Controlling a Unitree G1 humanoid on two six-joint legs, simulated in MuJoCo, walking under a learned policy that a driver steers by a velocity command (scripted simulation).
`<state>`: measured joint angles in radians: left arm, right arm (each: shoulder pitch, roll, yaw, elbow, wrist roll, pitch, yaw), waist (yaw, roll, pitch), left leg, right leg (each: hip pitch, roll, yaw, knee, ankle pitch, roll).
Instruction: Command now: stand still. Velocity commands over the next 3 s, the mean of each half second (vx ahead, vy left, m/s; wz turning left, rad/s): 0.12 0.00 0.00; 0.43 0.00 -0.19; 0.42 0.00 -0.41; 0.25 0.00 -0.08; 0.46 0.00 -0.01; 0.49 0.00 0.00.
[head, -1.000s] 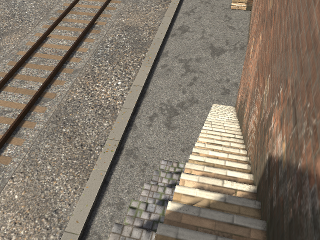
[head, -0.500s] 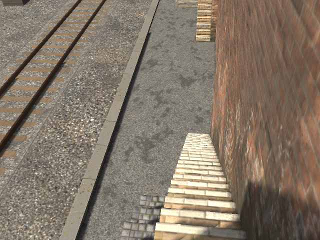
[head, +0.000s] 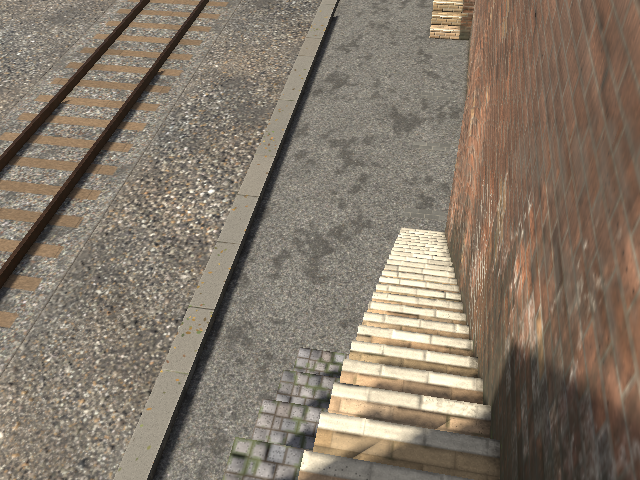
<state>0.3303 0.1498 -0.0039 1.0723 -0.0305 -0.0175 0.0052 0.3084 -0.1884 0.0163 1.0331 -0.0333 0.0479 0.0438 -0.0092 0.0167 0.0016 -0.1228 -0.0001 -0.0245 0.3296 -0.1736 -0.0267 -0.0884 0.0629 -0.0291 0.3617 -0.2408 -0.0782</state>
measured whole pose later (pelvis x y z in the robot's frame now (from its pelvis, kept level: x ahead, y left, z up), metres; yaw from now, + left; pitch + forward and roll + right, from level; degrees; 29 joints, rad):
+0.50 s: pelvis +0.03 +0.00 -0.01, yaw +1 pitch -1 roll +1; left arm 0.39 0.19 0.03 1.08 -0.03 -0.01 0.02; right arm 0.33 -0.17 0.02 1.09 -0.03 0.01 0.03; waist -0.02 0.00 -0.06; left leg -0.14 0.02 -0.02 0.46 -0.31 0.02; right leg -0.06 0.08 -0.04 0.39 -0.31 -0.10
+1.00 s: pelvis +0.18 -0.01 -0.12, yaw -10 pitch +1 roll +3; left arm 0.20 0.17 0.01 0.87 0.16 -0.06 -0.18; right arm 0.63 -0.17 0.07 1.23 -0.13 -0.19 -0.04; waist -0.03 -0.05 0.00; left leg -0.15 0.08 0.19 1.09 -0.91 -0.06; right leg -0.62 -0.07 0.07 0.86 0.34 -0.10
